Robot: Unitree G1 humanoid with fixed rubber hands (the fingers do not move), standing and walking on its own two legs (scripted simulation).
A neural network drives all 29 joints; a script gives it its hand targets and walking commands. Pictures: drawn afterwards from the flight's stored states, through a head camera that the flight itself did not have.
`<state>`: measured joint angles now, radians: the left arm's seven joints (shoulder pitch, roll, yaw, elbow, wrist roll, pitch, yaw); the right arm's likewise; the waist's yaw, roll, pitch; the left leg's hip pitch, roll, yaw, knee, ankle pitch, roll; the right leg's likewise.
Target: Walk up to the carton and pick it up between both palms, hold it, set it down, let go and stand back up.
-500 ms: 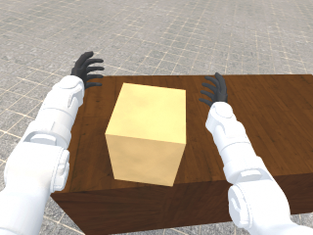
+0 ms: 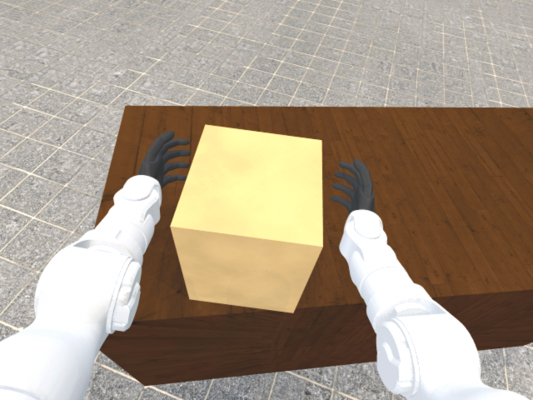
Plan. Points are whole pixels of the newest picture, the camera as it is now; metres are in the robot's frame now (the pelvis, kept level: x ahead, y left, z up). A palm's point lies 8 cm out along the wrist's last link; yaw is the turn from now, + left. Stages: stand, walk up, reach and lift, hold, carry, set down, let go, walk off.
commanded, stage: reach and lift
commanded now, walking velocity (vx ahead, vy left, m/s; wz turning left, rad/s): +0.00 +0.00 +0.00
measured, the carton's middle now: (251, 224) +0.42 -0.01 -0.01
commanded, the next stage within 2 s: none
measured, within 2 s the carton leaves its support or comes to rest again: neither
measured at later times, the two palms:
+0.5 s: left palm (163, 191) +0.44 +0.13 +0.06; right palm (349, 231) +0.37 -0.17 +0.03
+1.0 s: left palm (164, 192) +0.44 +0.13 +0.06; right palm (340, 227) +0.38 -0.15 +0.04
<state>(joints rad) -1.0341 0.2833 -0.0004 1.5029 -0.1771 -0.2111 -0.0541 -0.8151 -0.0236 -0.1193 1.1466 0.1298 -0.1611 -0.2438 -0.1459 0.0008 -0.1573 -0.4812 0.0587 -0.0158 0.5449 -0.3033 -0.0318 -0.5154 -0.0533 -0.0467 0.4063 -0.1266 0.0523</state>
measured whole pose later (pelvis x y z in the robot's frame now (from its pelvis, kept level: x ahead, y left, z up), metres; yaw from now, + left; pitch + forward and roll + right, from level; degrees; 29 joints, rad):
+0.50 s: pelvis -0.03 +0.01 -0.02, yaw +0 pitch +19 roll -3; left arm -1.12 0.22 0.04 1.58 -0.09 -0.33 0.01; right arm -0.92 -0.04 -0.20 1.39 0.09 -0.40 -0.23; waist -0.13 0.04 -0.18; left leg -0.71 0.05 -0.02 0.70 -0.32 -0.02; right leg -0.72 -0.06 -0.04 0.51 -0.12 0.06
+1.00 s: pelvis -0.02 +0.01 -0.01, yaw +1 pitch +16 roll -2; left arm -1.09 0.19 0.32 1.54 0.18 -0.35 0.01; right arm -0.83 0.11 -0.62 1.18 -0.34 -0.37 -0.22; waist -0.13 0.00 -0.13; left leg -0.60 0.04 -0.04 0.61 -0.30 -0.03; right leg -0.61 -0.07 -0.07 0.44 -0.12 0.05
